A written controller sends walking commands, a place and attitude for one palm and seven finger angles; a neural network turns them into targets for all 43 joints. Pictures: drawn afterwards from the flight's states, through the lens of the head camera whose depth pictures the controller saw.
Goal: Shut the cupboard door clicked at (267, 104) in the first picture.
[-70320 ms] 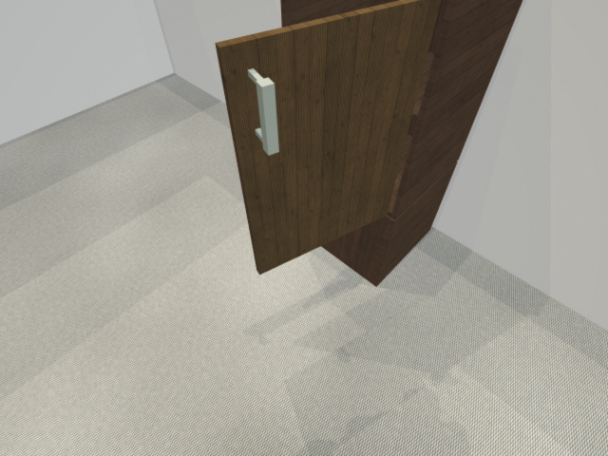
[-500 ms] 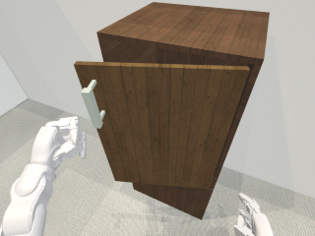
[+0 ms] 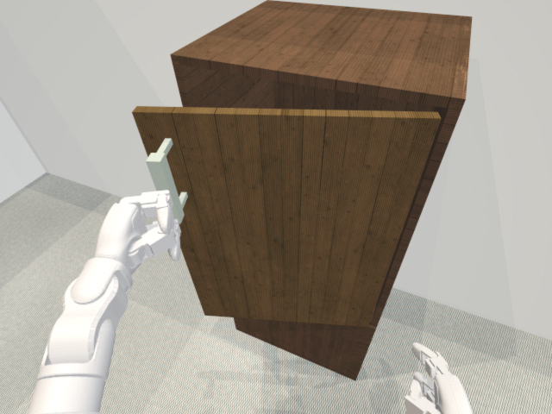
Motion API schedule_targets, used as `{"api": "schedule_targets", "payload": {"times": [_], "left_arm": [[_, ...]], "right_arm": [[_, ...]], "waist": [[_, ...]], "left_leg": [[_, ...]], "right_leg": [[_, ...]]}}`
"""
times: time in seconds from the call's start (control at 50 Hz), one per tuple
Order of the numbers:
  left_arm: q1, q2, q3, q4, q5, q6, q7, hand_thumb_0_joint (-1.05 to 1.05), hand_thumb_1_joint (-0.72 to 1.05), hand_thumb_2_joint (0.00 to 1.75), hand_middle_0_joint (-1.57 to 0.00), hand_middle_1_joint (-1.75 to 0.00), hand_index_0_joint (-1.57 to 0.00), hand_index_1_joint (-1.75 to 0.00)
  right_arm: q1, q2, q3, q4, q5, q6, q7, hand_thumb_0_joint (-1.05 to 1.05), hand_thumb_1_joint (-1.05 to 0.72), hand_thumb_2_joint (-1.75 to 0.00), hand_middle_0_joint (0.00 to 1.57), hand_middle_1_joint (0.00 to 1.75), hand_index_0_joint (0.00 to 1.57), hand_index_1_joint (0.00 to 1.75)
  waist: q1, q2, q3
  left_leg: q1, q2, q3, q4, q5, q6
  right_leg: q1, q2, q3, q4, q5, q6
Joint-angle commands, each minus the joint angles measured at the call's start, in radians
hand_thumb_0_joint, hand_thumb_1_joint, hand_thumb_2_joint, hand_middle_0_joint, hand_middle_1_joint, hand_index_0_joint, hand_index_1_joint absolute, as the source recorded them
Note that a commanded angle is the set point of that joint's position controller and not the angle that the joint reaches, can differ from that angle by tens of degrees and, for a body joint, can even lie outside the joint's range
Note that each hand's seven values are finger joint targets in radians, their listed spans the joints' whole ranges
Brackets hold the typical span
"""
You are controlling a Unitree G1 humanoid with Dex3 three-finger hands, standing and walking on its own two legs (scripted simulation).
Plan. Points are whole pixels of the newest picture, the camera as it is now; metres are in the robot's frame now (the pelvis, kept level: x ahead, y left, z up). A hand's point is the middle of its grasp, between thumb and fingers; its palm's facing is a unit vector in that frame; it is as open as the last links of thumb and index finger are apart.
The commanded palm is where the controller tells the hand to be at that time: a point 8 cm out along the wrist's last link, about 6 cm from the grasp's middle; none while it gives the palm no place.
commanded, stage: bring the fist close to the handle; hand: left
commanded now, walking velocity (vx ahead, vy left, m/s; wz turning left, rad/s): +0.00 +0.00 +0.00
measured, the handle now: (171, 181) +0.41 +0.20 +0.15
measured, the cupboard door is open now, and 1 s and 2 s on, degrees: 19 16 1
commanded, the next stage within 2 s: push the door shut along its arc in 0.34 s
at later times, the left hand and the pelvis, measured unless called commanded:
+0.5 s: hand (171, 232) +0.30 +0.16 +0.16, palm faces +0.00 -1.00 -0.04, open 3.1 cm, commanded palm +0.28 +0.22 +0.15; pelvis +0.00 -0.01 +0.00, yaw +0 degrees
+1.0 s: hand (188, 201) +0.36 +0.15 +0.16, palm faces -0.12 -0.99 -0.06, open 3.1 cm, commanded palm +0.35 +0.20 +0.15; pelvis +0.00 -0.01 +0.00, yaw +0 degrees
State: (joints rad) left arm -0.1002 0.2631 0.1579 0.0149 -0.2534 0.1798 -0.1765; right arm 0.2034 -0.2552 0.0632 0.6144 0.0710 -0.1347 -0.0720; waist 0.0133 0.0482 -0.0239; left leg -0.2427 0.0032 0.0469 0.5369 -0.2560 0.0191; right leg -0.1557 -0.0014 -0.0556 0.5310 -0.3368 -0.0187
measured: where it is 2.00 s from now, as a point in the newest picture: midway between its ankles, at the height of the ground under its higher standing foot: outside the picture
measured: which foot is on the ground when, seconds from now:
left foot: down 0.00-1.00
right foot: down 0.00-1.00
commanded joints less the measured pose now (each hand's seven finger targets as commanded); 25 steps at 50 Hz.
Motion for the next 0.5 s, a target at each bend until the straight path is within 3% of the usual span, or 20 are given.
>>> {"api": "schedule_targets", "payload": {"times": [0.0, 0.04, 0.06, 0.12, 0.16, 0.18, 0.22, 0.32, 0.36, 0.44, 0.46, 0.48], "left_arm": [[-0.287, 0.146, 0.082, -0.333, -0.003, -0.099, 0.042, 0.0, 0.9, 0.9, -1.3, -1.5, -1.3, -1.5], [-0.269, 0.162, 0.109, -0.352, -0.005, -0.132, 0.061, 0.0, 0.9, 0.9, -1.3, -1.5, -1.3, -1.5], [-0.239, 0.209, 0.151, -0.32, -0.004, -0.139, 0.068, 0.0, 0.9, 0.9, -1.3, -1.5, -1.3, -1.5], [-0.246, 0.149, 0.101, -0.247, 0.004, -0.126, 0.064, 0.0, 0.9, 0.9, -1.3, -1.5, -1.3, -1.5], [-0.224, 0.19, 0.129, -0.192, 0.009, -0.099, 0.057, 0.0, 0.9, 0.9, -1.3, -1.5, -1.3, -1.5], [-0.211, 0.142, 0.088, -0.194, 0.01, -0.083, 0.047, 0.0, 0.9, 0.9, -1.3, -1.5, -1.3, -1.5], [-0.256, 0.111, 0.045, -0.233, 0.007, -0.067, 0.034, 0.0, 0.9, 0.9, -1.3, -1.5, -1.3, -1.5], [-0.292, 0.152, 0.079, -0.304, -0.014, -0.105, 0.023, 0.0, 0.9, 0.9, -1.3, -1.5, -1.3, -1.5], [-0.299, 0.185, 0.109, -0.286, -0.013, -0.128, 0.033, 0.0, 0.9, 0.9, -1.3, -1.5, -1.3, -1.5], [-0.309, 0.165, 0.099, -0.209, -0.009, -0.13, 0.034, 0.0, 0.9, 0.9, -1.3, -1.5, -1.3, -1.5], [-0.307, 0.213, 0.132, -0.185, -0.005, -0.128, 0.031, 0.0, 0.9, 0.9, -1.3, -1.5, -1.3, -1.5], [-0.324, 0.184, 0.1, -0.164, -0.002, -0.119, 0.019, 0.0, 0.9, 0.9, -1.3, -1.5, -1.3, -1.5]], "right_arm": [[-0.154, -0.099, -0.045, -0.195, -0.004, -0.06, -0.006, 0.0, -0.9, -0.9, 0.2, 0.3, 0.2, 0.3], [-0.145, -0.099, -0.045, -0.188, -0.009, -0.065, 0.0, 0.0, -0.9, -0.9, 0.2, 0.3, 0.2, 0.3], [-0.134, -0.107, -0.048, -0.177, -0.012, -0.06, 0.0, 0.0, -0.9, -0.9, 0.2, 0.3, 0.2, 0.3], [-0.141, -0.103, -0.044, -0.169, -0.004, -0.047, 0.006, 0.0, -0.9, -0.9, 0.2, 0.3, 0.2, 0.3], [-0.139, -0.117, -0.052, -0.162, 0.0, -0.035, 0.003, 0.0, -0.9, -0.9, 0.2, 0.3, 0.2, 0.3], [-0.148, -0.108, -0.047, -0.174, 0.004, -0.029, 0.004, 0.0, -0.9, -0.9, 0.2, 0.3, 0.2, 0.3], [-0.152, -0.106, -0.047, -0.184, 0.007, -0.031, 0.003, 0.0, -0.9, -0.9, 0.2, 0.3, 0.2, 0.3], [-0.149, -0.109, -0.048, -0.186, 0.001, -0.044, -0.008, 0.0, -0.9, -0.9, 0.2, 0.3, 0.2, 0.3], [-0.142, -0.114, -0.05, -0.17, -0.003, -0.044, -0.011, 0.0, -0.9, -0.9, 0.2, 0.3, 0.2, 0.3], [-0.142, -0.109, -0.046, -0.157, 0.0, -0.041, -0.007, 0.0, -0.9, -0.9, 0.2, 0.3, 0.2, 0.3], [-0.136, -0.12, -0.052, -0.151, 0.0, -0.037, -0.008, 0.0, -0.9, -0.9, 0.2, 0.3, 0.2, 0.3], [-0.142, -0.115, -0.048, -0.153, 0.002, -0.032, -0.009, 0.0, -0.9, -0.9, 0.2, 0.3, 0.2, 0.3]], "waist": [[0.023, -0.023, -0.243], [0.026, -0.019, -0.254], [0.029, -0.051, -0.241], [0.011, -0.042, -0.135], [0.013, -0.044, -0.097], [0.014, -0.011, -0.095], [0.007, 0.021, -0.117], [-0.001, -0.044, -0.184], [-0.003, -0.064, -0.17], [-0.006, -0.05, -0.128], [-0.004, -0.06, -0.127], [-0.01, -0.042, -0.119]], "left_leg": [[0.205, 0.004, -0.054, -0.063, 0.226, 0.014], [0.214, 0.007, -0.051, -0.06, 0.257, 0.012], [0.2, 0.009, -0.049, -0.058, 0.257, 0.014], [0.156, 0.005, -0.041, -0.074, 0.186, 0.011], [0.14, 0.005, -0.036, -0.075, 0.156, 0.015], [0.141, 0.002, -0.034, -0.081, 0.149, 0.013], [0.164, -0.002, -0.038, -0.074, 0.156, 0.012], [0.192, -0.003, -0.04, -0.06, 0.184, 0.019], [0.189, 0.002, -0.043, -0.063, 0.175, 0.02], [0.163, -0.005, -0.039, -0.069, 0.14, 0.018], [0.16, -0.002, -0.04, -0.065, 0.143, 0.02], [0.156, -0.004, -0.035, -0.068, 0.14, 0.021]], "right_leg": [[-0.05, 0.005, 0.003, -0.075, 0.299, 0.003], [-0.039, 0.01, 0.002, -0.07, 0.331, 0.001], [-0.031, 0.009, 0.007, -0.076, 0.341, 0.004], [-0.078, 0.01, 0.007, -0.095, 0.28, 0.007], [-0.085, 0.007, 0.018, -0.115, 0.252, 0.008], [-0.087, 0.005, 0.015, -0.114, 0.239, 0.006], [-0.092, 0.007, 0.014, -0.111, 0.252, 0.005], [-0.069, 0.009, 0.015, -0.106, 0.291, 0.012], [-0.075, 0.01, 0.016, -0.112, 0.273, 0.014], [-0.093, 0.006, 0.023, -0.118, 0.239, 0.014], [-0.088, 0.003, 0.03, -0.122, 0.246, 0.015], [-0.094, 0.0, 0.029, -0.121, 0.247, 0.015]]}}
